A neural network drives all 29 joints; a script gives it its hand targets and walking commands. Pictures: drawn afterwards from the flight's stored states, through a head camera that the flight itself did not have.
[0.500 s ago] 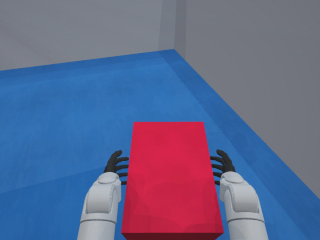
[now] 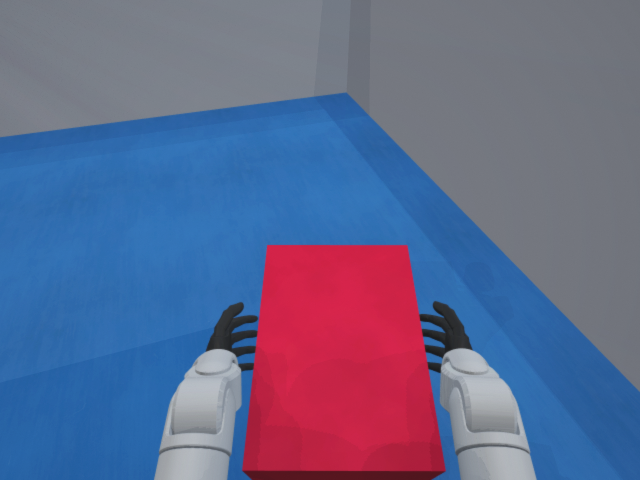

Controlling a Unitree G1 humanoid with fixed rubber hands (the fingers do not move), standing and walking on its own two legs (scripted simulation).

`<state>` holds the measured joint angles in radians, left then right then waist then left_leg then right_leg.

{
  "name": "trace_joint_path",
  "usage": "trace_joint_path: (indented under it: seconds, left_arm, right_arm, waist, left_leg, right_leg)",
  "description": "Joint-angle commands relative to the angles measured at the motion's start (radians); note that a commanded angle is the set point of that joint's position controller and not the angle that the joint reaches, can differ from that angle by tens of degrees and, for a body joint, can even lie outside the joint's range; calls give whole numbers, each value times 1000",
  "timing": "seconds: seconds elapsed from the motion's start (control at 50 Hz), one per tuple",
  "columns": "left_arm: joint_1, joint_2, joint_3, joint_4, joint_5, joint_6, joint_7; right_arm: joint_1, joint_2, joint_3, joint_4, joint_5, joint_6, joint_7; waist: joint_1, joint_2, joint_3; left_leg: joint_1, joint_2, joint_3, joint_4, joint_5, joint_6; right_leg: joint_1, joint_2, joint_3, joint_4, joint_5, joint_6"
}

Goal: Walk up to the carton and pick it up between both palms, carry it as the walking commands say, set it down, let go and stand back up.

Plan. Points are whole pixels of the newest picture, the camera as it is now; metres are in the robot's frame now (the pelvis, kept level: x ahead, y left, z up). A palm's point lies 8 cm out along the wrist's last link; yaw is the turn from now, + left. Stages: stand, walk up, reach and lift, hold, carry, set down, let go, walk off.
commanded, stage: carry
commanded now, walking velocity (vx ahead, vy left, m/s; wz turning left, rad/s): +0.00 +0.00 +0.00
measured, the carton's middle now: (337, 366) +0.32 +0.00 -0.04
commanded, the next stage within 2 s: hold in 0.76 s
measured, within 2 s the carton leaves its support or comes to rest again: neither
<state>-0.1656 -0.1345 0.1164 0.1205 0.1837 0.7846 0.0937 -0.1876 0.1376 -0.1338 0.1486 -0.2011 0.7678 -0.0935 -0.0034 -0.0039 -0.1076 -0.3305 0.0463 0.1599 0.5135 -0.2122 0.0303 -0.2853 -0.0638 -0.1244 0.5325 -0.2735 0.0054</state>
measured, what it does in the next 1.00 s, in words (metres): stands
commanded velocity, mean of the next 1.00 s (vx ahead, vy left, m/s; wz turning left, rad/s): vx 0.00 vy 0.00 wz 0.00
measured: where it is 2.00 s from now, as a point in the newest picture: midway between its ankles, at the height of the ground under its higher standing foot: outside the picture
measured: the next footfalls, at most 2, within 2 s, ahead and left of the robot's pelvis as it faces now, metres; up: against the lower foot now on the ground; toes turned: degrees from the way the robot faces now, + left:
none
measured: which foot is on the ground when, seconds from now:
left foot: down 0.00-1.00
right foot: down 0.00-1.00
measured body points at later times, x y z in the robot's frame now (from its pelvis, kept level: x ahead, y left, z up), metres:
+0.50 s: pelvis -0.02 +0.00 +0.00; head -0.04 +0.00 +0.45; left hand +0.27 +0.15 +0.03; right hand +0.28 -0.15 +0.03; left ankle +0.04 +0.10 -0.73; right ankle +0.00 -0.12 -0.73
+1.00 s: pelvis -0.02 +0.00 +0.00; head -0.07 +0.00 +0.45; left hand +0.28 +0.15 +0.04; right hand +0.29 -0.14 +0.04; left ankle +0.04 +0.10 -0.73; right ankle +0.00 -0.12 -0.73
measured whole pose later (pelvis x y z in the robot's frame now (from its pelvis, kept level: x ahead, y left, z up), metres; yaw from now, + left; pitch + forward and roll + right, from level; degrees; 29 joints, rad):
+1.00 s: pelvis -0.02 +0.00 +0.00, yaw +3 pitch -6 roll +0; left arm -0.32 -0.17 0.24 0.32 0.27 0.73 0.12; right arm -0.36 0.18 -0.29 0.37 -0.32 0.70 -0.03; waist -0.04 0.00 -0.01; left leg -0.20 -0.03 0.01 0.45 -0.16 0.03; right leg -0.14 0.00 -0.01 0.48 -0.24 -0.01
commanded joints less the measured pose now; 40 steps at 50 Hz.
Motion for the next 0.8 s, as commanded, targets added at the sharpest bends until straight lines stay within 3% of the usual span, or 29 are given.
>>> trace_joint_path:
  seconds: [0.0,0.52,0.74,0.76,0.78]
  left_arm:
    - [-462,-810,-506,-123,-254,-58,-231]
    - [-465,-822,-514,-124,-260,-59,-234]
    - [-465,-837,-556,-188,-298,-6,-234]
    - [-439,-839,-452,24,-197,-36,-256]
    - [-507,-860,-488,-19,-210,-77,-268]
  right_arm:
    - [-434,826,498,-100,246,-46,230]
    - [-436,829,509,-108,249,-44,236]
    - [-432,844,551,-172,288,8,237]
    - [-376,893,442,79,169,-11,259]
    - [-456,910,481,31,187,-62,265]
  waist:
    - [0,2,-241]
    - [1,3,-238]
    - [4,4,-244]
    - [-1,15,-104]
    - [-4,25,-124]
  left_leg:
    - [118,111,-128,-80,142,4]
    - [99,107,-138,-105,83,5]
    - [97,108,-144,-114,73,7]
    - [275,-109,-238,-98,105,8]
    - [309,-104,-262,-89,111,4]
  right_leg:
    - [46,-93,107,-88,106,-19]
    - [27,-90,109,-93,68,-21]
    - [19,-89,111,-93,63,-23]
    - [25,119,201,-147,89,-56]
    - [-12,110,223,-154,62,-67]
